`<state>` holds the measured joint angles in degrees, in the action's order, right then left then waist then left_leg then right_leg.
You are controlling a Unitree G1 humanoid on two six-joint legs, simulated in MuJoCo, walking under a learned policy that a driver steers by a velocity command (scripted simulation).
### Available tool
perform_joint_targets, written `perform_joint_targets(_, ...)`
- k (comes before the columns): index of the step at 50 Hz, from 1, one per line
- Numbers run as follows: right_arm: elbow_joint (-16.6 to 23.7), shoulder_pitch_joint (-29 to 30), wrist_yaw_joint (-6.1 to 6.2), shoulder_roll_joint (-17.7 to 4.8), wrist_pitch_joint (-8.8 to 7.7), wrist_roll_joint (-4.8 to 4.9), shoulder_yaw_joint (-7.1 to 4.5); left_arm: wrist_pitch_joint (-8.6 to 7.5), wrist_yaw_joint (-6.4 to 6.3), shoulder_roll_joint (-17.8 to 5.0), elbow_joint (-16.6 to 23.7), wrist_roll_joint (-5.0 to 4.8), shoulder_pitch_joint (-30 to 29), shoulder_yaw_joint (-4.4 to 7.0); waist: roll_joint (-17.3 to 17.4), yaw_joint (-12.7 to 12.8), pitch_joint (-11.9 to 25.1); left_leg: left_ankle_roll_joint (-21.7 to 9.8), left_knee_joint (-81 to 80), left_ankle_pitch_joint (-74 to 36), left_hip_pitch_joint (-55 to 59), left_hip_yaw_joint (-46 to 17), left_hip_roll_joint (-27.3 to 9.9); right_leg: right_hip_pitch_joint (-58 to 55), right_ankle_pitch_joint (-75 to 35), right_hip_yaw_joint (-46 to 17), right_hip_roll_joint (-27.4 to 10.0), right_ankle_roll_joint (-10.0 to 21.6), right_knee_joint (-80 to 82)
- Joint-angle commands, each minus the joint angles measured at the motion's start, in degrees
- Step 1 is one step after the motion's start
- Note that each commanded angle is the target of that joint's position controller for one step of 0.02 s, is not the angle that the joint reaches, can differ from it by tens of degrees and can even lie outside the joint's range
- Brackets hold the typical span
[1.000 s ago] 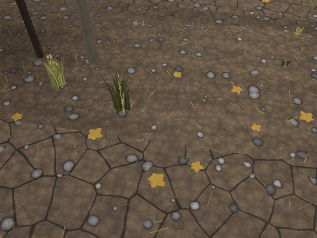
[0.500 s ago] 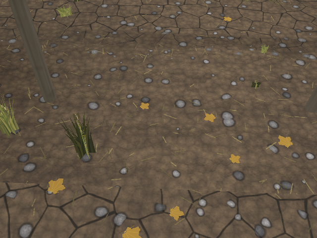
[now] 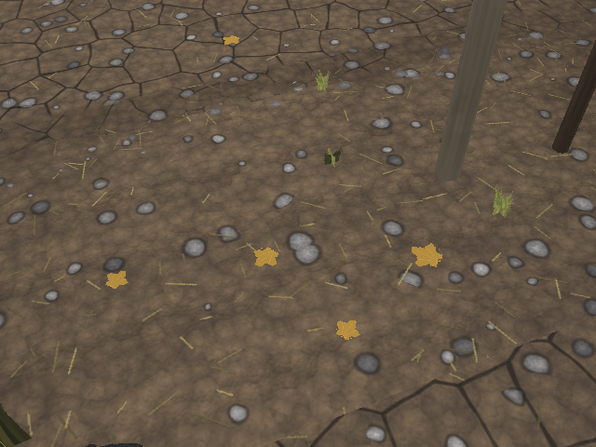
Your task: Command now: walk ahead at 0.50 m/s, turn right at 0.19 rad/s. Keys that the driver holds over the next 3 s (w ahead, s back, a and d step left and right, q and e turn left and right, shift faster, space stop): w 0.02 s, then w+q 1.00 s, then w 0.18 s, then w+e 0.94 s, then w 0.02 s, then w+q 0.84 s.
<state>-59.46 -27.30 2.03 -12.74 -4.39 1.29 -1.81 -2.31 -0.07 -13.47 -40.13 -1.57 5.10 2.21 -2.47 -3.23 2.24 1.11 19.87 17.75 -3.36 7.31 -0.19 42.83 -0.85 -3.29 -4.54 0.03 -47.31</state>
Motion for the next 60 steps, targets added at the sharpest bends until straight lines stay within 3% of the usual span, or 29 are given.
perform_joint_targets(1, 3.2, 2.4, 0.17, -10.4, 0.14, 0.86, -2.85, -0.75, 1.38, -0.1, 4.6, -0.07, -6.2, -0.39, 4.6, 0.9, -8.5, -9.9, -11.1, -10.3, -3.6, -9.9, -17.2, -4.3, 2.0, 2.0, 0.3, 1.9, 11.1)
perform_joint_targets(3, 2.3, 0.2, -0.65, -10.6, 1.14, 0.55, -3.21, -1.21, 1.8, -1.8, 5.1, 0.05, -7.6, 0.36, 5.1, 0.5, -8.7, -9.3, -7.3, -13.5, -1.3, -11.0, -17.5, -8.8, 7.3, 3.6, 1.9, 3.3, 15.8)
perform_joint_targets(5, 2.5, 0.8, -1.35, -10.2, 1.5, -0.03, -2.8, -1.5, 1.35, -7.0, 1.5, 0.13, 5.1, 3.13, 5.5, 7.3, 0.0, -7.2, 9.8, -31.1, -4.5, -7.4, -13.0, -29.8, 9.5, 5.6, 5.1, 5.6, 16.8)
perform_joint_targets(6, 5.1, 2.7, -1.79, -8.2, 0.82, -1.11, -1.87, -1.43, 0.46, -12.8, -1.1, 0.99, 18.1, 5.01, -0.5, 12.8, 10.6, -4.4, 31.3, -21.2, -19.1, -3.6, -8.7, -51.5, 2.5, -6.5, -6.0, 9.4, 13.4)
perform_joint_targets(7, 6.0, -1.9, -2.61, -0.4, -0.96, -0.37, 0.4, -1.31, 0.76, -17.3, -3.4, 0.91, 23.4, 5.79, -15.4, 10.6, 21.7, -1.8, 51.8, 13.7, -38.4, -7.9, 0.6, -67.9, 16.5, -33.8, -19.3, 17.5, 23.6)
perform_joint_targets(8, 4.9, 1.8, -2.63, -7.0, -2.13, 1.71, -1.84, -1.42, 0.86, -12.3, -4.3, 1.55, 26.1, 4.7, -7.3, 13.4, 20.1, -2.5, 58.7, 14.4, -44.5, -16.8, 0.4, -66.7, 22.2, -36.7, -18.9, 16.7, 27.8)
perform_joint_targets(9, 7.2, 7.7, -2.03, -9.4, -2.37, 2.41, -2.86, -1.75, 0.62, -10.7, -4.5, 1.43, 20.5, 3.83, -7.0, 11.3, 9.7, -3.2, 59.0, 9.3, -49.2, -14.6, -1.9, -58.2, 16.2, -26.6, -17.3, 14.1, 28.4)
perform_joint_targets(11, 8.0, 10.6, -0.59, -8.1, -1.02, 0.65, -3.39, -2.52, 0.75, -5.8, -3.3, 1.47, 8.3, 2.55, -3.8, 5.3, 2.1, -3.1, 51.3, -1.5, -42.2, -13.3, -6.4, -41.0, 8.2, -13.5, -12.2, 11.0, 32.7)
perform_joint_targets(13, 7.0, 7.8, -0.79, -5.4, 0.86, 0.64, -3.39, -3.37, 0.99, -3.3, -4.3, 2.23, 5.0, 2.36, -4.3, 2.0, 1.2, -3.3, 48.9, -5.9, -35.3, -13.7, -7.5, -34.2, 4.2, -7.0, -10.1, 9.5, 36.2)
perform_joint_targets(16, 8.0, 10.2, -1.04, -3.9, 1.99, 0.34, -3.64, -4.22, 0.23, -4.8, -7.2, 2.44, 7.2, 3.11, -0.7, 1.3, -0.8, -3.5, 44.5, -11.5, -38.0, -15.1, -6.8, -34.3, -4.4, -0.2, -10.3, 9.9, 38.2)
perform_joint_targets(22, 12.3, 21.9, -2.7, -3.1, 1.84, -0.4, -3.11, -4.0, -1.77, -6.4, -10.7, 2.0, 9.5, 3.4, -0.1, 3.7, -4.6, -3.3, 24.5, -25.4, -37.0, -11.1, -4.6, -35.8, -4.0, 9.6, -9.2, 8.2, 40.2)
perform_joint_targets(27, 16.8, 30.8, -4.64, -2.8, 1.98, -0.18, -2.39, -2.48, -2.24, -8.4, -13.8, 0.99, 14.5, 4.23, 0.7, 6.2, -7.8, -5.4, 17.5, -19.3, -39.9, -7.0, -3.9, -46.4, -11.1, 13.0, -12.3, 7.4, 36.1)
perform_joint_targets(30, 18.2, 28.7, -5.77, -5.0, 2.05, -0.01, -3.43, -1.59, -2.43, -10.9, -13.5, 0.48, 13.2, 4.92, -2.2, 3.4, -4.2, -8.5, 16.6, -9.4, -30.8, -1.3, 0.5, -49.3, -36.6, 15.5, -12.4, 5.9, 26.3)
perform_joint_targets(32, 15.3, 15.0, -5.63, -9.2, 2.14, 0.42, -5.8, -1.08, -2.41, -12.3, -12.8, 0.23, 11.1, 5.08, -2.6, -4.2, 2.9, -12.0, 12.0, -9.7, -11.6, 0.0, 4.9, -45.3, -44.1, 17.0, -10.2, 4.1, 7.6)
perform_joint_targets(33, 13.2, 6.0, -4.48, -14.0, 2.57, 0.32, -7.78, -1.42, -2.41, -11.8, -11.7, 0.87, 10.8, 4.74, 2.7, -7.9, 8.2, -15.4, 9.6, -10.3, 6.8, -11.4, -0.8, -30.8, -26.7, 17.0, -7.7, 1.6, -10.3)
perform_joint_targets(34, 13.6, 6.9, -4.16, -19.1, 2.1, 0.53, -8.2, -3.24, -0.71, -2.3, -8.9, 2.37, 16.2, 1.79, 17.2, -0.2, 13.0, -26.8, 4.2, -1.6, 26.0, -45.0, -15.8, -3.9, 31.2, 10.2, 5.3, -1.7, -30.4)
perform_joint_targets(35, 14.3, 3.3, -3.81, -15.1, 1.86, -0.42, -6.87, -6.15, 0.47, -6.9, -7.7, 0.01, 9.4, 2.56, 11.6, -4.2, 17.9, -26.8, -3.5, 3.1, 29.5, -54.2, -18.1, 3.0, 33.7, -2.1, 6.1, 0.1, -34.9)
perform_joint_targets(36, 14.2, 5.9, -3.58, -12.0, 1.25, -0.76, -6.05, -7.32, 0.8, -9.2, -6.0, -1.6, 3.2, 3.25, 9.3, -4.6, 10.0, -23.3, -4.2, -3.5, 24.5, -44.9, -16.3, 7.5, 27.8, -2.4, 3.2, 1.8, -32.5)
perform_joint_targets(38, 16.0, 14.5, -3.29, -7.9, 0.38, -0.12, -4.88, -7.4, -0.27, -8.3, -6.9, 0.68, 2.8, 3.52, 2.4, 0.7, 3.1, -19.7, -4.5, -17.2, 7.3, -32.0, -11.6, -0.4, 20.9, -2.0, -1.0, 1.5, -21.7)
perform_joint_targets(41, 16.5, 15.5, -2.37, -8.0, -0.05, 0.01, -4.43, -5.26, -0.72, -7.0, -5.9, 1.51, 3.6, 3.93, 2.5, 4.1, 1.3, -19.1, -7.0, -24.5, -3.0, -27.6, -9.4, -7.0, 18.1, -1.2, -1.8, -1.2, -13.3)
perform_joint_targets(46, 15.9, 12.0, -1.24, -11.2, 0.47, 0.25, -5.34, -4.65, -0.53, -3.5, -2.4, 2.14, -7.5, 2.23, 5.5, 0.8, -2.1, -14.8, -6.8, -22.3, -12.6, -20.6, -3.4, -13.2, -0.7, 1.8, 2.8, -2.8, 11.1)
perform_joint_targets(51, 13.6, 7.4, -1.37, -9.9, 0.85, 0.76, -5.11, -5.06, 0.42, -6.5, 0.5, 0.89, -12.1, 2.53, 7.9, -1.0, -2.0, -12.7, -2.9, -12.7, -7.7, -27.3, -5.8, -16.5, -4.1, -0.9, 4.5, -1.5, 20.0)
perform_joint_targets(54, 13.4, 7.3, -0.63, -9.6, 1.25, -0.08, -5.04, -6.13, 1.0, -8.5, -0.5, 1.12, -8.0, 3.02, 9.7, 1.4, -1.3, -11.9, 2.6, -17.2, -2.5, -29.5, -8.2, -19.9, 0.8, -0.3, 3.9, 0.9, 21.7)
perform_joint_targets(55, 13.8, 7.7, -0.67, -8.6, 1.3, -0.36, -4.65, -6.4, 0.87, -9.6, -2.0, 1.63, -3.1, 3.6, 9.4, 3.8, 1.2, -10.8, 7.7, -23.4, -2.6, -28.3, -5.9, -27.0, 1.9, 0.6, 4.3, 2.6, 23.0)
perform_joint_targets(56, 14.7, 8.6, -1.05, -6.7, 1.13, -0.88, -3.79, -6.55, 0.71, -11.5, -3.6, 2.43, 4.9, 4.29, 6.7, 7.6, 7.5, -9.3, 19.4, -22.6, -7.2, -25.3, -3.2, -39.7, 2.6, -3.6, -0.8, 5.6, 20.8)
perform_joint_targets(57, 14.7, 1.4, -1.21, -3.9, 0.54, -0.28, -2.93, -6.22, 0.58, -15.9, -4.9, 3.11, 13.2, 5.43, -5.5, 7.2, 16.0, -4.7, 38.6, -6.7, -24.4, -19.0, 4.3, -60.9, 7.9, -22.9, -12.6, 14.2, 21.1)
perform_joint_targets(58, 14.0, -1.8, -1.24, -4.9, 0.24, 1.2, -2.63, -5.52, 1.26, -14.7, -7.6, 1.46, 16.9, 5.49, -15.7, 7.1, 17.6, -3.3, 50.4, 15.4, -37.2, -17.4, 5.5, -65.6, 24.5, -42.3, -19.2, 18.6, 29.1)
perform_joint_targets(59, 14.6, 3.6, -1.2, -10.0, 0.09, 1.41, -3.64, -5.4, 1.39, -10.1, -6.4, 0.48, 13.5, 4.17, -7.3, 8.3, 9.0, -3.8, 54.6, 11.9, -42.1, -19.5, 2.5, -59.2, 33.6, -39.0, -16.9, 16.0, 31.5)
perform_joint_targets(60, 16.0, 9.5, -1.15, -10.6, 0.11, 0.83, -3.78, -4.88, 1.3, -8.3, -5.4, 0.89, 9.0, 3.39, -2.7, 7.7, 2.9, -4.0, 54.3, 7.2, -42.2, -17.1, 0.2, -51.1, 30.0, -30.9, -14.5, 13.7, 32.4)
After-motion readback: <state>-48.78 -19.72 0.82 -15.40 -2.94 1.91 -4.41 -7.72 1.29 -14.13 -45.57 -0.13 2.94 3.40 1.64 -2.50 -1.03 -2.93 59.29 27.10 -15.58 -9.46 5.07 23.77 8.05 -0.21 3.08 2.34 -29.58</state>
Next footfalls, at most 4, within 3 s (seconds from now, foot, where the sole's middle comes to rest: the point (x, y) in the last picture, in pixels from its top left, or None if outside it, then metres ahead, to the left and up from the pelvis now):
0.10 right None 0.23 -0.14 -0.77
0.66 left None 0.50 0.12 -0.77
1.12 right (270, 330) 0.84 0.06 -0.77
1.60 left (148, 309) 0.93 0.39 -0.77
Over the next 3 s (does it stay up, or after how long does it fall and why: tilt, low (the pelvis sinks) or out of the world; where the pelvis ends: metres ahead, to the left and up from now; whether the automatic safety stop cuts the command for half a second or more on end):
stays up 1.60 0.37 0.01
